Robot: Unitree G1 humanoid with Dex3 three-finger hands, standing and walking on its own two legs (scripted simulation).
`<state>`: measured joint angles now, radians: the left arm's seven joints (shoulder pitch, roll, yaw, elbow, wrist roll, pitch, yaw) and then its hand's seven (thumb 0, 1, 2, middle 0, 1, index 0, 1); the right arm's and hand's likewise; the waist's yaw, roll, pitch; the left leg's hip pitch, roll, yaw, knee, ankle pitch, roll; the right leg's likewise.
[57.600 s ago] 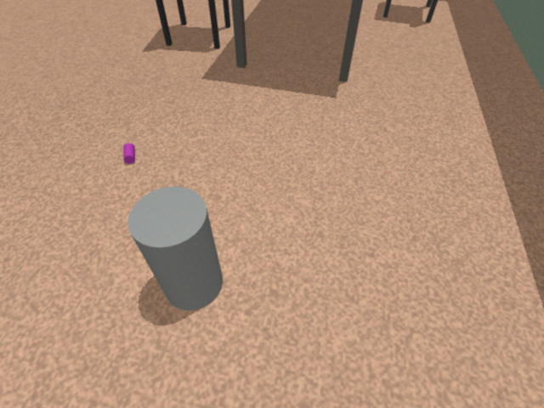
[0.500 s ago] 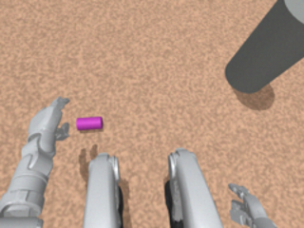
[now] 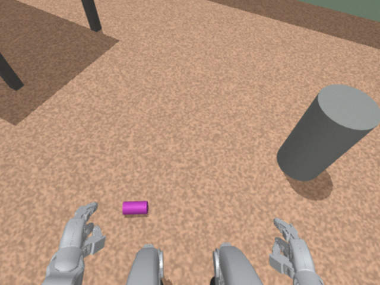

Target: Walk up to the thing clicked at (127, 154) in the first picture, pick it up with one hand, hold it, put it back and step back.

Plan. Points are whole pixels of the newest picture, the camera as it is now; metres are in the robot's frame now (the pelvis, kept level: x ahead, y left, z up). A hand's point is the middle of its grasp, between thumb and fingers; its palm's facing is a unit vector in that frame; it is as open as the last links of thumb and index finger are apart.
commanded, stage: home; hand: left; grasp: from above
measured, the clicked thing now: (135, 207) +0.48 +0.22 -0.61
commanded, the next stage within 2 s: none
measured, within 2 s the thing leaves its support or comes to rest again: neither
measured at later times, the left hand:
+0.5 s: hand (84, 254) +0.19 +0.19 +0.03, palm faces +0.08 -0.98 -0.20, open 7.4 cm
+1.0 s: hand (86, 255) +0.19 +0.18 +0.02, palm faces +0.07 -0.98 -0.20, open 7.4 cm
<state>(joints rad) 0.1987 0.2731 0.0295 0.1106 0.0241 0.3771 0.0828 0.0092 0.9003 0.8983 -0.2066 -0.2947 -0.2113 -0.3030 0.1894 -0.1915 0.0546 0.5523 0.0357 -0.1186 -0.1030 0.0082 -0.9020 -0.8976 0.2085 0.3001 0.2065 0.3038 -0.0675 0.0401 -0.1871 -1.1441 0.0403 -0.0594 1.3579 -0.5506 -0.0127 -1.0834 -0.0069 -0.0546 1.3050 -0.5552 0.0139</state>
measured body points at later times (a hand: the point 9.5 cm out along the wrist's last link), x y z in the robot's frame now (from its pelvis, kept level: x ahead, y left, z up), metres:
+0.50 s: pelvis +0.04 +0.00 +0.07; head +0.05 +0.01 +0.52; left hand +0.19 +0.24 +0.04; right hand +0.21 -0.24 +0.02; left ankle +0.05 +0.12 -0.61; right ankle +0.04 -0.13 -0.61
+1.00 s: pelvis +0.03 +0.00 +0.07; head +0.05 +0.01 +0.52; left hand +0.19 +0.23 +0.04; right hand +0.19 -0.24 +0.01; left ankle +0.05 +0.12 -0.61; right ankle +0.04 -0.13 -0.61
